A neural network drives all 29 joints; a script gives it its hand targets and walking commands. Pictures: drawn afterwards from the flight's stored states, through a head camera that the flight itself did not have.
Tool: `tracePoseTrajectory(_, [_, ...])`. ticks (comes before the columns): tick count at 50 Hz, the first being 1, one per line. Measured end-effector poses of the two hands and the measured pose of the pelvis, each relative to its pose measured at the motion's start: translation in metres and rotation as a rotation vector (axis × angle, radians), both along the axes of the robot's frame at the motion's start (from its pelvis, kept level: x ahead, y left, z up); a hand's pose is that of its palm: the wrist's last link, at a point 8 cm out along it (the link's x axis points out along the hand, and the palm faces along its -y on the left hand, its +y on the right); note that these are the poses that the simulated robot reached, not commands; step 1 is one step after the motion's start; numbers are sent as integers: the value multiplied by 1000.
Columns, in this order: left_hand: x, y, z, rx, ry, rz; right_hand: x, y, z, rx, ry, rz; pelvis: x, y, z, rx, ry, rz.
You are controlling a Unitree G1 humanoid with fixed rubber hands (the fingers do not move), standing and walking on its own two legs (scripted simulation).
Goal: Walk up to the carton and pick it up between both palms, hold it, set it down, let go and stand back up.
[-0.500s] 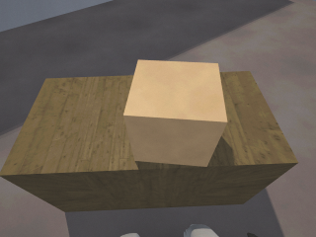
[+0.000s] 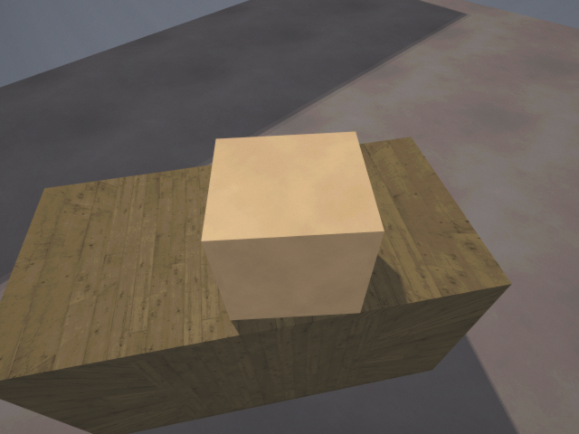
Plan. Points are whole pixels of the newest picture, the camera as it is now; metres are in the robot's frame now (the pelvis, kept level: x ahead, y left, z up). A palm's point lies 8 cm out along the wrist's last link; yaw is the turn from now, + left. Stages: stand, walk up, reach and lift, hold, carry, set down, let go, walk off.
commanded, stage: walk up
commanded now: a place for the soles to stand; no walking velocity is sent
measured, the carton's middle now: (290, 229) +0.48 +0.01 -0.05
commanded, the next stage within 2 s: none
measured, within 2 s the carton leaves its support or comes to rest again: neither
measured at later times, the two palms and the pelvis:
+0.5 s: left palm out of the picture +0.04 +0.24 -0.13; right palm out of the picture +0.01 -0.26 -0.15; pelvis +0.00 +0.00 -0.01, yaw -5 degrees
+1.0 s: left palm out of the picture +0.06 +0.24 -0.13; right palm out of the picture -0.01 -0.27 -0.15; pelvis +0.00 -0.01 -0.01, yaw -6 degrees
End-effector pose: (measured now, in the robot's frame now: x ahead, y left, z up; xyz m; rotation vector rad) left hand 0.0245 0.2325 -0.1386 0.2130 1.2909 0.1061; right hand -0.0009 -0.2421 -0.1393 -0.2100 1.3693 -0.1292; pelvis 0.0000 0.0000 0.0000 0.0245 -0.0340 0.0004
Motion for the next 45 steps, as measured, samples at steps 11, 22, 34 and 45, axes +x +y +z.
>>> tracePoseTrajectory(11, [-8, 8, 2, 51, 39, -27, 6, -11, -7, -6, -29, -27, -2, -4, -5, 8, 6, -43])
tracePoseTrajectory(22, [11, 10, 5, 64, -4, -62, 12, -13, -8, -4, -69, -44, -2, -3, -6, 12, 15, -72])
tracePoseTrajectory(34, [26, 6, 5, 71, -43, -105, 6, -24, -11, -15, -63, -70, -5, -8, -11, 11, 12, -97])
tracePoseTrajectory(45, [36, 12, 7, 77, -60, -125, -7, -20, -10, -17, -53, -86, -5, -5, -11, 17, 16, -111])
